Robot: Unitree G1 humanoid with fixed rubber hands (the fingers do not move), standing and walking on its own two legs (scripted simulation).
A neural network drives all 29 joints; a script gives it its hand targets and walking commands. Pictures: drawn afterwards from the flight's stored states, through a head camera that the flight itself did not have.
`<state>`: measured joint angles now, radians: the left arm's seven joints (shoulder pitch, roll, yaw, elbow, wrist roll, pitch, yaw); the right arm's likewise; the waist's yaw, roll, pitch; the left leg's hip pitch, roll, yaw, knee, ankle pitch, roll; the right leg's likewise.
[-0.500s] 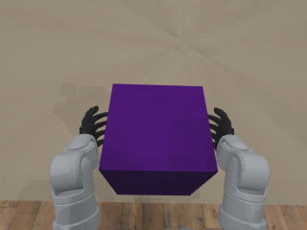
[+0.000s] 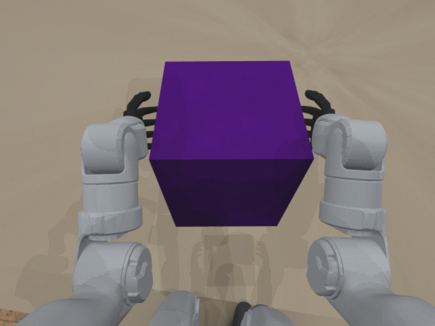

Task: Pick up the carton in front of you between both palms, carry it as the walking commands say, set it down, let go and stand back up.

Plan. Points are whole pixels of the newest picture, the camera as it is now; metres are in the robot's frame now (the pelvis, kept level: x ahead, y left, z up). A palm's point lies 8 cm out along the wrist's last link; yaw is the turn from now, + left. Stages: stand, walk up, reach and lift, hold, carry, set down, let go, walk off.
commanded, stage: carry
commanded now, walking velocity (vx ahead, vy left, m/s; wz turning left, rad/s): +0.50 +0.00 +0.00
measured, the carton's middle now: (226, 152) +0.40 +0.01 +0.04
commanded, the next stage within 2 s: none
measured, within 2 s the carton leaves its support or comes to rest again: neither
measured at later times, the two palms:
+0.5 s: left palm out of the picture +0.74 +0.12 +0.19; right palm out of the picture +0.70 -0.17 +0.19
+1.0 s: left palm out of the picture +1.03 +0.16 +0.24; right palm out of the picture +1.05 -0.13 +0.24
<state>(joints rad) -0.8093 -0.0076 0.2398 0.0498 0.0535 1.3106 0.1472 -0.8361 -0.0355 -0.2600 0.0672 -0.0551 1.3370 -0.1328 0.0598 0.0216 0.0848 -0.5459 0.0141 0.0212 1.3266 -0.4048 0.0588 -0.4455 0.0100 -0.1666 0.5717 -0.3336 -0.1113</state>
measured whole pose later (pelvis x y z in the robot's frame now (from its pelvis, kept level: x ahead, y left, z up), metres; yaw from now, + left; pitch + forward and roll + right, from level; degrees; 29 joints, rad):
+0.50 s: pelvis +0.34 +0.03 +0.04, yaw -2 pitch +6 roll -2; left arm -0.79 -0.06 0.30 -0.18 0.10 1.31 0.13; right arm -0.79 0.03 -0.28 -0.14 -0.03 1.29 -0.16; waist -0.11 0.02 0.10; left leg -0.32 0.00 0.09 0.48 -0.39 0.06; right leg -0.71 0.00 -0.02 1.16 -0.45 -0.04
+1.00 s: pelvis +0.66 -0.01 +0.07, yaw -1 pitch +6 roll +1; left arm -0.82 -0.01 0.27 0.00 0.02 1.31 0.14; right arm -0.82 0.02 -0.30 -0.04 -0.11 1.34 -0.10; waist 0.10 -0.01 0.00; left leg -0.72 0.02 0.08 0.80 -0.32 0.05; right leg -0.17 -0.01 -0.09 0.44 -0.50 -0.04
